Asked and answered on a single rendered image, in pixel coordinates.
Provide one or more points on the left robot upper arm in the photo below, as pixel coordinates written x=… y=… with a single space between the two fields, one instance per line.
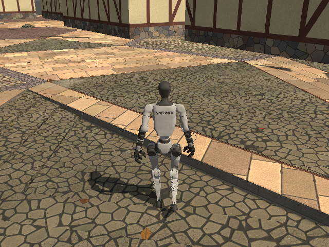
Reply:
x=146 y=116

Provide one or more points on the robot left foot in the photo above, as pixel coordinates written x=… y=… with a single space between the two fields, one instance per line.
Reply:
x=158 y=203

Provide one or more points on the robot right shin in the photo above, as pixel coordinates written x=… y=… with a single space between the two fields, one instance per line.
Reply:
x=174 y=188

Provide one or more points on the right robot hand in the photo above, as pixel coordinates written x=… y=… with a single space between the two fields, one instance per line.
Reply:
x=190 y=149

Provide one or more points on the right robot upper arm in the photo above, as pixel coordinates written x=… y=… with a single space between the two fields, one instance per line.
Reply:
x=183 y=117

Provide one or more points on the left robot hand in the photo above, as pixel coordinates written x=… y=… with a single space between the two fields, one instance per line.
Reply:
x=137 y=157

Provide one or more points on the left robot forearm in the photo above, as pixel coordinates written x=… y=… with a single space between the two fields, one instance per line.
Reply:
x=140 y=139

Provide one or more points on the right robot forearm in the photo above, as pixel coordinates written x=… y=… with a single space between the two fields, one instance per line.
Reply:
x=189 y=138

